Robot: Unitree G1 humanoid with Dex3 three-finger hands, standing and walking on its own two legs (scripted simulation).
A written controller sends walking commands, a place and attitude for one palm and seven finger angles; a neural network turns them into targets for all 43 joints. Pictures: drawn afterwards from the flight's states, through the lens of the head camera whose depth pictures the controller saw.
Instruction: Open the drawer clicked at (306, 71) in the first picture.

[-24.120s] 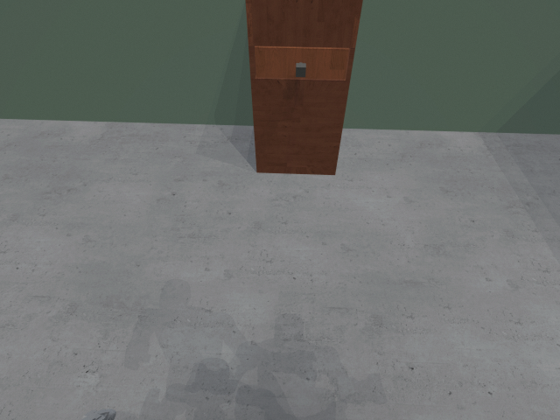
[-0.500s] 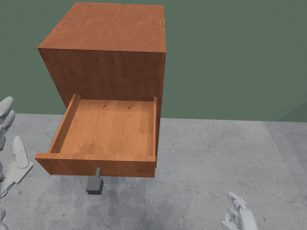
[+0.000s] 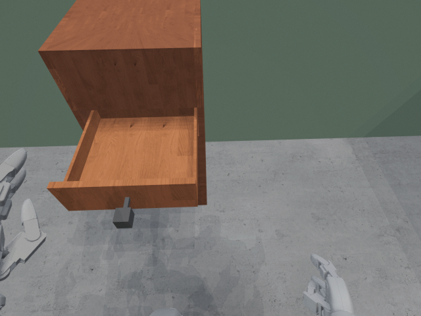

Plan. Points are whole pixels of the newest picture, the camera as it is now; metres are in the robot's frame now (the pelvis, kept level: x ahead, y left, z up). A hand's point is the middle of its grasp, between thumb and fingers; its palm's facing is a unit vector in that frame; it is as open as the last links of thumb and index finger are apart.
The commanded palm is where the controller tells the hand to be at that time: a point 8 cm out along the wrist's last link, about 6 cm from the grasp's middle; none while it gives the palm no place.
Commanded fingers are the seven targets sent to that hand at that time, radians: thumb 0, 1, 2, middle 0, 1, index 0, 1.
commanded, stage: stop stepping back and stand still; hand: left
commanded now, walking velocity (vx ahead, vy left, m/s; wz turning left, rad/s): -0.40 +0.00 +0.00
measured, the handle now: (125, 211) +0.39 +0.25 -0.16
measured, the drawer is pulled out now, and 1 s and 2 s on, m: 0.30 0.30 0.30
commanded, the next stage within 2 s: let the arm hang, fingers relaxed in 0.88 s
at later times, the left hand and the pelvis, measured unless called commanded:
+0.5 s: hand out of the picture +0.08 +0.24 +0.16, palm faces +0.45 -0.78 -0.44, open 7.4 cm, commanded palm +0.02 +0.28 +0.17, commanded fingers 0.00 0.90 0.90 -0.20 -0.30 -0.20 -0.30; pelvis -0.09 +0.00 -0.01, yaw +3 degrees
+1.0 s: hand out of the picture +0.08 +0.22 +0.14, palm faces +0.33 -0.82 -0.47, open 7.4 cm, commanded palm none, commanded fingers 0.00 0.90 0.90 -0.20 -0.30 -0.20 -0.30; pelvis -0.11 -0.01 -0.01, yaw +3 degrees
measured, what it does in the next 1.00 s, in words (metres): walks backwards: left foot, then right foot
